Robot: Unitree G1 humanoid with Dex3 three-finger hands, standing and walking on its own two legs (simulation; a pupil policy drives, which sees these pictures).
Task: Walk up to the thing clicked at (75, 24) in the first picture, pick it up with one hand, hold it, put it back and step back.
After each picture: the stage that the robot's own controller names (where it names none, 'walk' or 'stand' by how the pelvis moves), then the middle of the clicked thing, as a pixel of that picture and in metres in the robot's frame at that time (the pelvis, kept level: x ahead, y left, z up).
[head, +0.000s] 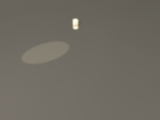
stand; (75, 24) +1.75 +0.14 -0.72
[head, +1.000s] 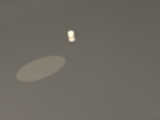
walk; (71, 36) +1.60 +0.30 -0.71
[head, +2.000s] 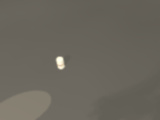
walk; (60, 62) +1.04 +0.33 -0.71
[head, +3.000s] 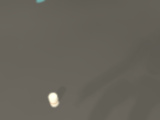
walk; (53, 99) +0.62 +0.26 -0.70
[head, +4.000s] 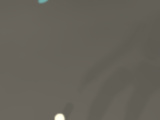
stand; out of the picture +0.41 +0.20 -0.70
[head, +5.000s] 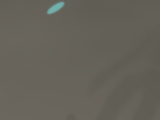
stand; out of the picture +0.39 +0.21 -0.72
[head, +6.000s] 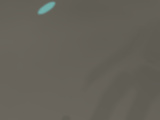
stand; out of the picture +0.37 +0.23 -0.71
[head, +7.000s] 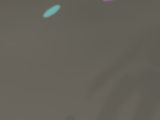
stand; out of the picture +0.40 +0.22 -0.73
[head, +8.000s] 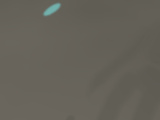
stand; out of the picture +0.38 +0.21 -0.73
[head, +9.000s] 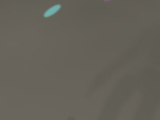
stand; out of the picture +0.38 +0.21 -0.73
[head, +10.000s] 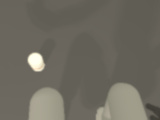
go down; (36, 62) +0.47 +0.21 -0.38
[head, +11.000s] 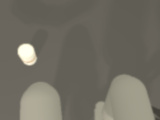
approach; (27, 55) +0.48 +0.22 -0.31
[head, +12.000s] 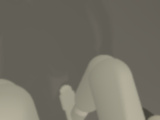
close in; out of the picture +0.47 +0.27 -0.23
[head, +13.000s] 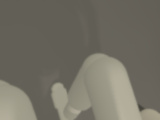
close; out of the picture +0.46 +0.28 -0.23
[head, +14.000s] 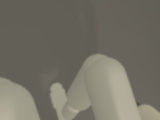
lift; out of the picture +0.43 +0.24 -0.24
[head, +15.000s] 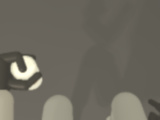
lift; (28, 74) +0.35 +0.21 -0.04
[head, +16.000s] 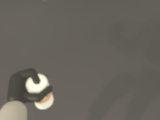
hold; (40, 92) +0.32 +0.17 -0.01
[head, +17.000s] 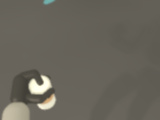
hold; (43, 93) +0.32 +0.17 -0.01
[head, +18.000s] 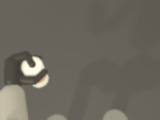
crouch; (36, 73) +0.39 +0.17 -0.07
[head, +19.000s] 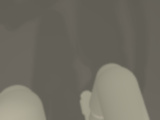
lower; out of the picture +0.50 +0.27 -0.14
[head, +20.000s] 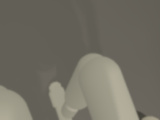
lower; out of the picture +0.45 +0.28 -0.24
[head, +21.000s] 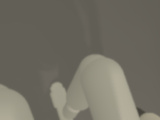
lower; out of the picture +0.45 +0.28 -0.24
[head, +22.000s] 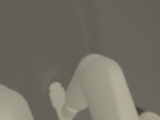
lower; out of the picture +0.45 +0.28 -0.24
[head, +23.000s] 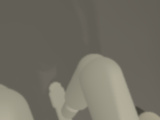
lower; out of the picture +0.45 +0.28 -0.24
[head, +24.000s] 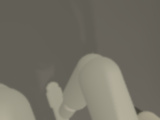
open; out of the picture +0.45 +0.26 -0.25
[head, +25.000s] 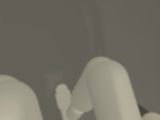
stand; out of the picture +0.45 +0.26 -0.24
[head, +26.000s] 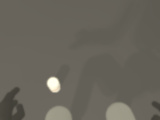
walk; (54, 85) +0.44 +0.18 -0.51
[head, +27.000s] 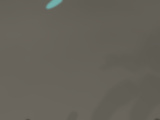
stand; out of the picture +0.39 +0.17 -0.66
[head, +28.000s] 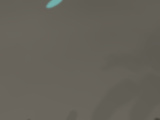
stand; out of the picture +0.39 +0.18 -0.67
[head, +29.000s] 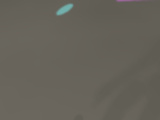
stand; out of the picture +0.41 +0.16 -0.72
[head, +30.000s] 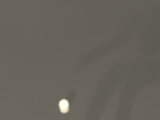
walk; (64, 106) +0.45 +0.12 -0.70
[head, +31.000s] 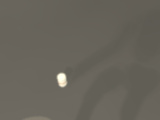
walk; (62, 80) +0.68 +0.20 -0.69
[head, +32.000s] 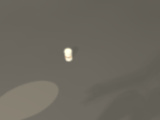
stand; (68, 54) +1.02 +0.21 -0.69
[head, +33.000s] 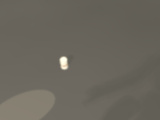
stand; (64, 63) +1.02 +0.23 -0.71
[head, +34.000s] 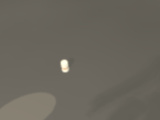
stand; (64, 66) +1.02 +0.23 -0.73
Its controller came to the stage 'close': yes
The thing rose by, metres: 0.71
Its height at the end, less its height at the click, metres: +0.00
